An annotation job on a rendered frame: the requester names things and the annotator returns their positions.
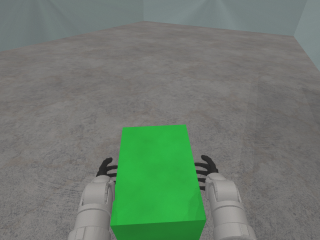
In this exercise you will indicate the left robot forearm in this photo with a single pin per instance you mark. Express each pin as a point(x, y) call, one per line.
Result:
point(94, 210)

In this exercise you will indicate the robot left hand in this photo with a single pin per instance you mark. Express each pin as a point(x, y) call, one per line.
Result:
point(104, 168)

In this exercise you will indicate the carton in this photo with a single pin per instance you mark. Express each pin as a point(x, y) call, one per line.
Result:
point(157, 193)

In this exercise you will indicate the robot right hand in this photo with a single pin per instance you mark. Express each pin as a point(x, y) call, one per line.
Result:
point(211, 168)

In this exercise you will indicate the right robot forearm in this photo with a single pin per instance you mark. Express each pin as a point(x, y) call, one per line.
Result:
point(227, 209)

